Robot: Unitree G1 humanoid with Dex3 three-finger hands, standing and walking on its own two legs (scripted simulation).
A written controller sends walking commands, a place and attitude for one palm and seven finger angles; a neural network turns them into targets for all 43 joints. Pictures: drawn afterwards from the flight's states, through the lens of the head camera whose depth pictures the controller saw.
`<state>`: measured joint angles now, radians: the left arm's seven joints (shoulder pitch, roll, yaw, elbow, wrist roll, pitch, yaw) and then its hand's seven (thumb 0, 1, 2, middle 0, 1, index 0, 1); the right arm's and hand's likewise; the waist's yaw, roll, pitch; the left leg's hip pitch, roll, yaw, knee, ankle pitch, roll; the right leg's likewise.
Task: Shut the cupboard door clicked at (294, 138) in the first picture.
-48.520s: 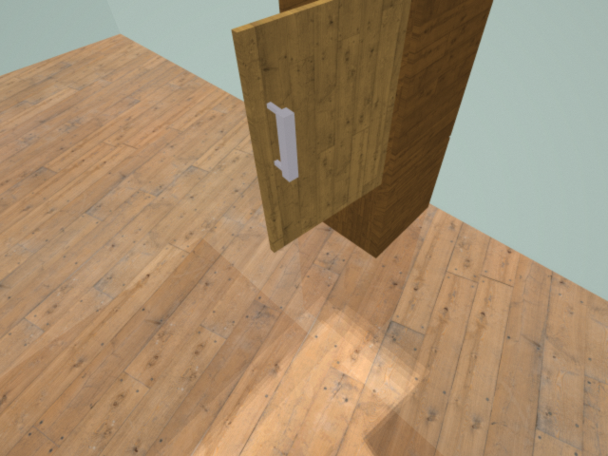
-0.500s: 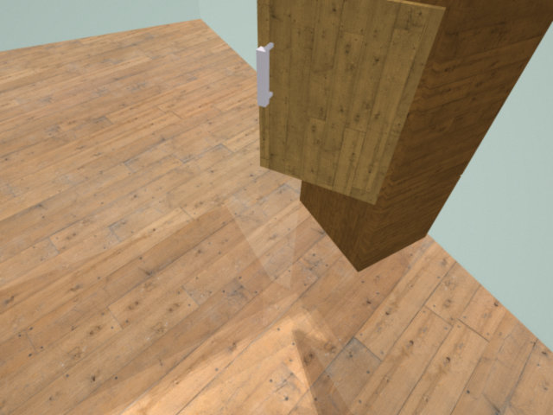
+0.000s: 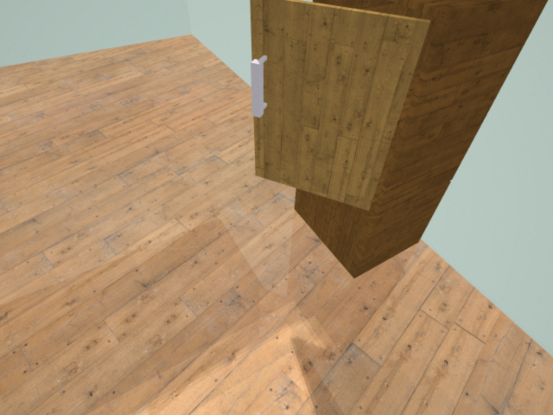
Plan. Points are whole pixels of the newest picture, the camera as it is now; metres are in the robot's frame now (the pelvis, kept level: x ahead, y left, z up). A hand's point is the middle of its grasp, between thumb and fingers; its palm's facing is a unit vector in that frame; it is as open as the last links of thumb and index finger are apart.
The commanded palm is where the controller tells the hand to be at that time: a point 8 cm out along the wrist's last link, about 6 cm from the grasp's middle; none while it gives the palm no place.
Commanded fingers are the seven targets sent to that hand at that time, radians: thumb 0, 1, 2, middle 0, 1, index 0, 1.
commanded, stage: let the arm hang, fingers relaxed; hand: left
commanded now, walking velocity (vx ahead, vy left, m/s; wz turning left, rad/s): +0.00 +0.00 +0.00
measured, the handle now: (260, 86) +0.95 +0.09 +0.02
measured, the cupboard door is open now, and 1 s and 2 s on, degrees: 35 35 35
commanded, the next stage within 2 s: look to check the result in 0.02 s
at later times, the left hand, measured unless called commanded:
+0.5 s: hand out of the picture -0.06 +0.15 -0.18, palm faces +0.03 -0.98 -0.18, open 7.4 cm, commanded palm none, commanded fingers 0.00 0.90 0.90 -0.20 -0.30 -0.20 -0.30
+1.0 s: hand out of the picture -0.01 +0.17 -0.20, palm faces +0.14 -0.98 -0.17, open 7.4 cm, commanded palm none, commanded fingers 0.00 0.90 0.90 -0.20 -0.30 -0.20 -0.30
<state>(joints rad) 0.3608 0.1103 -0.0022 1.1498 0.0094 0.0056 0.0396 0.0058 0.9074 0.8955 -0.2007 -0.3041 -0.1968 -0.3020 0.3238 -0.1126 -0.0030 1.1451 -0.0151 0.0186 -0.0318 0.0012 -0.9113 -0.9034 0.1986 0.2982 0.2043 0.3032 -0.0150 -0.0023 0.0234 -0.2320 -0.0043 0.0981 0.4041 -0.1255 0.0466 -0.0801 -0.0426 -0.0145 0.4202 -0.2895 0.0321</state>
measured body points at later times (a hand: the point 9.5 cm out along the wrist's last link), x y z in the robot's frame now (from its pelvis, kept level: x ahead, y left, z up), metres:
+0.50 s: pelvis -0.01 +0.00 +0.00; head -0.01 -0.01 +0.45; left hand -0.06 +0.21 -0.16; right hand -0.03 -0.22 -0.16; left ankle +0.06 +0.09 -0.74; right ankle -0.04 -0.14 -0.74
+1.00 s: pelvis +0.01 +0.00 -0.02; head +0.03 +0.02 +0.43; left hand -0.01 +0.22 -0.19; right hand +0.00 -0.23 -0.17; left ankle +0.05 +0.09 -0.74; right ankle -0.04 -0.14 -0.74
